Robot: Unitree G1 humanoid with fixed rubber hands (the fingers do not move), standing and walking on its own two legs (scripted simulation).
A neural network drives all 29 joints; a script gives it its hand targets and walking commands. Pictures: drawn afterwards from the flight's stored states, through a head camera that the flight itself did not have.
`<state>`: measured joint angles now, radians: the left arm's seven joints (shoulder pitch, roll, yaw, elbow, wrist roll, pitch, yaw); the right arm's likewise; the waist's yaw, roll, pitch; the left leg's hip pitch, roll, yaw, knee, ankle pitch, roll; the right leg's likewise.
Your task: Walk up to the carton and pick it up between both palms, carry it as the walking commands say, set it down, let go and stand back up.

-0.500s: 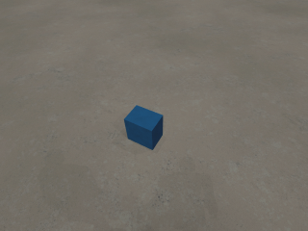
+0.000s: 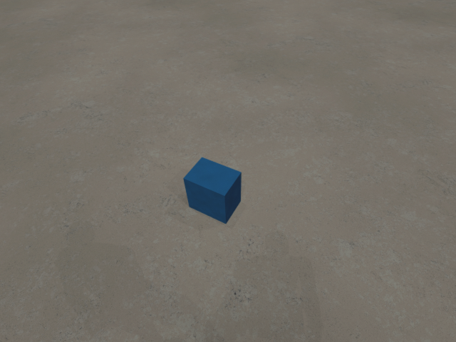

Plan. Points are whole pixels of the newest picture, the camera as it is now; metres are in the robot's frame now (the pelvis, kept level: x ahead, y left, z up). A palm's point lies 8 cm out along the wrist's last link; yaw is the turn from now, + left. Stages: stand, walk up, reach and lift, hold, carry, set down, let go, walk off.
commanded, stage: stand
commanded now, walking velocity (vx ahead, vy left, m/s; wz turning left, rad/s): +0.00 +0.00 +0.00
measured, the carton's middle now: (213, 190) +0.98 +0.09 -0.66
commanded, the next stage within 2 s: walk up in 0.32 s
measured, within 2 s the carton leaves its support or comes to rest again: neither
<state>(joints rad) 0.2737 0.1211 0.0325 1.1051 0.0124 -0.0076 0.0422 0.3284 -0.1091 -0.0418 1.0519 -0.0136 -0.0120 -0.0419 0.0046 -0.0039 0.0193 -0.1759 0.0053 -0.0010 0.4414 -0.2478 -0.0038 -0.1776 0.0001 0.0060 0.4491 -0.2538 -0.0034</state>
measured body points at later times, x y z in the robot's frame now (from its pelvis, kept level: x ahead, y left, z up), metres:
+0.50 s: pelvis -0.01 +0.00 +0.00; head -0.01 +0.00 +0.45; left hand -0.03 +0.20 -0.16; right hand -0.03 -0.20 -0.16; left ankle -0.01 +0.12 -0.74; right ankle -0.01 -0.12 -0.74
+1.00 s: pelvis +0.08 +0.16 -0.03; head +0.08 +0.17 +0.42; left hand +0.14 +0.45 -0.16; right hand +0.16 -0.12 -0.14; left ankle +0.14 +0.29 -0.74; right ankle +0.02 -0.04 -0.70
